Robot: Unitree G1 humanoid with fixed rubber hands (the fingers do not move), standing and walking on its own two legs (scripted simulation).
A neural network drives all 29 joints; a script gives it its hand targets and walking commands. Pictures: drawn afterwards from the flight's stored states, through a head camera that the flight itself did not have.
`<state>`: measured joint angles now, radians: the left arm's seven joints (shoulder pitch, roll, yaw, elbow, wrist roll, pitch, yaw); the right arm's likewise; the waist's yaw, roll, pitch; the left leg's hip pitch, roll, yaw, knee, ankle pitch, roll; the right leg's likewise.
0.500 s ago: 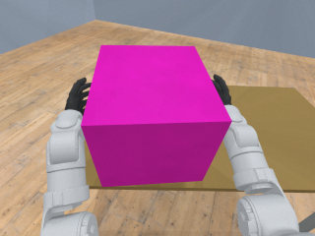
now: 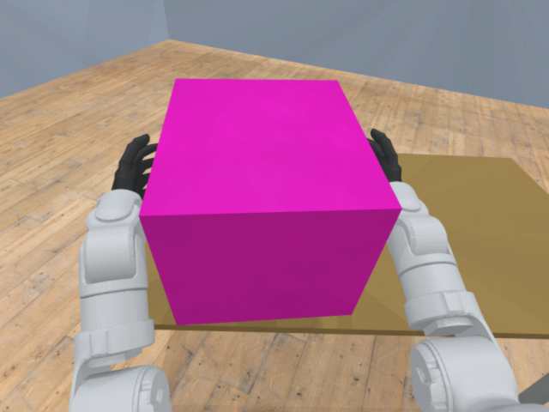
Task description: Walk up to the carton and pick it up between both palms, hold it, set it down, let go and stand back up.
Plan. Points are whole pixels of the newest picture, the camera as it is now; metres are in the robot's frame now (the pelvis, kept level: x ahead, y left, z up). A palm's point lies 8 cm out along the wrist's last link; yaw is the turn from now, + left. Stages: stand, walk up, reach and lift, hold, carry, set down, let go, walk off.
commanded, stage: hold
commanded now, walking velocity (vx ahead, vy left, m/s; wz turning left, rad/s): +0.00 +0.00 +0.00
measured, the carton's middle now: (262, 194) +0.39 +0.00 +0.16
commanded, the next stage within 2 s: none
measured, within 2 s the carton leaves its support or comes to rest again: neither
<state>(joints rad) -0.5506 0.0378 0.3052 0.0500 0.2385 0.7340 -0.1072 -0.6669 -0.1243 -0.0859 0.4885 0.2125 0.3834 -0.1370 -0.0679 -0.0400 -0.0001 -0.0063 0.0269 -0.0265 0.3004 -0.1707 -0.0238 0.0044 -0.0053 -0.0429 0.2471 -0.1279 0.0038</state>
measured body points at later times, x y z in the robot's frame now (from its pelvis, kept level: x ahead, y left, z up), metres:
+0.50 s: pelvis +0.00 +0.00 +0.00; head -0.04 +0.02 +0.45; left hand +0.37 +0.18 +0.20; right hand +0.38 -0.18 +0.19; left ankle +0.01 +0.13 -0.75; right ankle +0.01 -0.12 -0.75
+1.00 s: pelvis +0.01 +0.00 +0.00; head -0.04 +0.02 +0.45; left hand +0.37 +0.18 +0.19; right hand +0.38 -0.18 +0.19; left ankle +0.01 +0.13 -0.75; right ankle +0.01 -0.12 -0.75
